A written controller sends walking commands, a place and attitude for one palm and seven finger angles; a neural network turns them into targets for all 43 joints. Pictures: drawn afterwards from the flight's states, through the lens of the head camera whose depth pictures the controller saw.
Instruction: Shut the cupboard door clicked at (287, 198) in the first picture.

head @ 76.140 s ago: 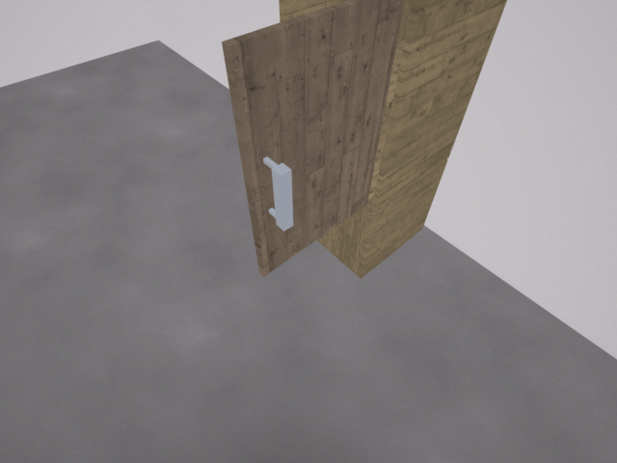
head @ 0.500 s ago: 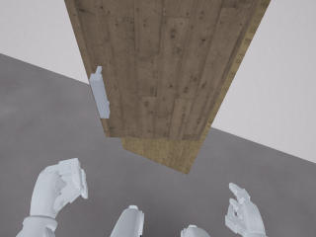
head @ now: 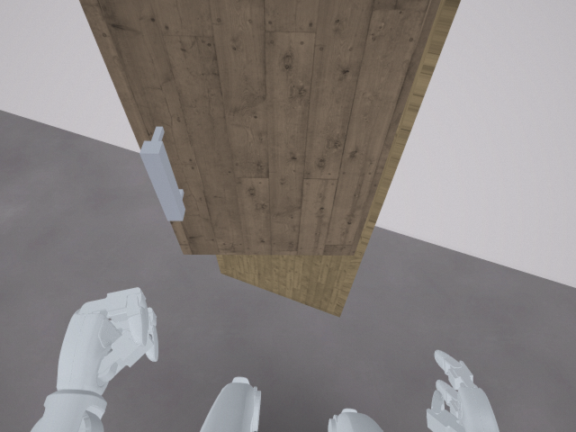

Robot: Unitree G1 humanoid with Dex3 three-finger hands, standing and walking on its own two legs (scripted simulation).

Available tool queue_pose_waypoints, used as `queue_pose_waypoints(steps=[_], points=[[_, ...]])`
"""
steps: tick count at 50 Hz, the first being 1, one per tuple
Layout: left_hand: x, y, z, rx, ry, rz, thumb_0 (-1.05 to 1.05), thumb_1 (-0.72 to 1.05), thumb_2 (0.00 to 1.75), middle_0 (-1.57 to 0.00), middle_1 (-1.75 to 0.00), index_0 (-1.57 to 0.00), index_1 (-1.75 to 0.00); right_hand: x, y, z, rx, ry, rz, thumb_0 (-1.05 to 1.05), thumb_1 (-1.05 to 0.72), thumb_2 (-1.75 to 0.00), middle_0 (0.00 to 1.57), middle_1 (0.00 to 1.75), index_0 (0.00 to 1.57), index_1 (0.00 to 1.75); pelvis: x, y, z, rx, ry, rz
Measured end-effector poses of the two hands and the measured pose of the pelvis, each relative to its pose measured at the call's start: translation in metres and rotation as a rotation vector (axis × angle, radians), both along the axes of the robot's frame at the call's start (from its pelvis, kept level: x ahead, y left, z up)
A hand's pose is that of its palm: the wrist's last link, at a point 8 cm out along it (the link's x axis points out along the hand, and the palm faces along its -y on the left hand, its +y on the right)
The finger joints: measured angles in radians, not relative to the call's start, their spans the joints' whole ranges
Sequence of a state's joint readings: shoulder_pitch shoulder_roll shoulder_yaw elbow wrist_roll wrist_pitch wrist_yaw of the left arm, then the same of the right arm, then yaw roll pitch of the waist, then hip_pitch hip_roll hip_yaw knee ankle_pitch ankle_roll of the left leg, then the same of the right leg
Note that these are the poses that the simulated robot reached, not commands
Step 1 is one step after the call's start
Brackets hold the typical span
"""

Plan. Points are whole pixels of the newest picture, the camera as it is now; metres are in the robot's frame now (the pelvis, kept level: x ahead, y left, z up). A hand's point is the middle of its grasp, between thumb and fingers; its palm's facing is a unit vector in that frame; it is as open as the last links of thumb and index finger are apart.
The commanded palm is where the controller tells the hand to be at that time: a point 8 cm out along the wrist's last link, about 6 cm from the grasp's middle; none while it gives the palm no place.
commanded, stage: raise the hand and make a fist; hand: left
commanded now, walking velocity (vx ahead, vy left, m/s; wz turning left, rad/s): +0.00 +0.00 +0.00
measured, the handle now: (168, 175) +0.48 +0.24 +0.05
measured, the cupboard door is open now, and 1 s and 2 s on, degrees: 21 21 19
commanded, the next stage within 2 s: bring the fist close to the handle in 0.02 s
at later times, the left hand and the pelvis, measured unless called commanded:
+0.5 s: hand (167, 288) +0.28 +0.18 +0.06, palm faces +0.05 -1.00 -0.04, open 3.1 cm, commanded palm +0.27 +0.23 +0.06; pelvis +0.00 +0.00 +0.00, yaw +0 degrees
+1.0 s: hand (174, 238) +0.36 +0.19 +0.06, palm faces +0.08 -1.00 -0.02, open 3.1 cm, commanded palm +0.34 +0.24 +0.06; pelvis +0.00 +0.00 +0.01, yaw -1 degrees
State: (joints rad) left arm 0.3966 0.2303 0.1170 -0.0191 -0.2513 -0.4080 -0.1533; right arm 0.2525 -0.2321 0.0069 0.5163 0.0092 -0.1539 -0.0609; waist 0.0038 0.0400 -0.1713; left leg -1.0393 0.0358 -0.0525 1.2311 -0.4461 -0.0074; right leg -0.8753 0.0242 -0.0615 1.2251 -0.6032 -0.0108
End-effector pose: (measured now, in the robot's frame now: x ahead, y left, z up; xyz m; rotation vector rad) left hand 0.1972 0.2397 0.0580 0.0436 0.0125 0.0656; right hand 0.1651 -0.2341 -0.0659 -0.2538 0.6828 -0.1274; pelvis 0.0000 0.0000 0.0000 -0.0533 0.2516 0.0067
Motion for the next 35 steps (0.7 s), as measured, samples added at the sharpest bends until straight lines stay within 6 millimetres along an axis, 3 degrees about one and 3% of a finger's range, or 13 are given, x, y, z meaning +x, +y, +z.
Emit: queue_pose_waypoints(steps=[10,16,24,35], points=[[0.004,-0.004,0.002,0.003,-0.011,0.000,0.02,0.90,0.90,-1.30,-1.50,-1.30,-1.50,0.012,0.003,-0.001,0.016,-0.015,0.016,0.01,-0.90,-0.90,0.20,0.30,0.20,0.30,0.003,-0.003,-0.001,0.003,0.003,0.002],[0.026,-0.009,0.001,0.006,-0.035,-0.017,0.02,0.90,0.90,-1.30,-1.50,-1.30,-1.50,0.013,0.004,-0.006,0.011,-0.005,0.028,0.01,-0.90,-0.90,0.20,0.30,0.20,0.30,0.002,-0.003,-0.003,0.002,0.009,0.005],[0.059,-0.007,0.002,0.001,-0.022,-0.016,0.02,0.90,0.90,-1.30,-1.50,-1.30,-1.50,0.001,0.000,-0.007,0.014,0.050,-0.003,0.01,-0.90,-0.90,0.20,0.30,0.20,0.30,0.004,-0.003,0.002,0.007,0.012,-0.004],[0.089,-0.003,0.001,-0.007,-0.031,-0.007,0.02,0.90,0.90,-1.30,-1.50,-1.30,-1.50,-0.020,-0.010,-0.010,-0.010,0.135,-0.044,0.01,-0.90,-0.90,0.20,0.30,0.20,0.30,0.006,0.001,0.007,0.011,0.018,-0.012]])
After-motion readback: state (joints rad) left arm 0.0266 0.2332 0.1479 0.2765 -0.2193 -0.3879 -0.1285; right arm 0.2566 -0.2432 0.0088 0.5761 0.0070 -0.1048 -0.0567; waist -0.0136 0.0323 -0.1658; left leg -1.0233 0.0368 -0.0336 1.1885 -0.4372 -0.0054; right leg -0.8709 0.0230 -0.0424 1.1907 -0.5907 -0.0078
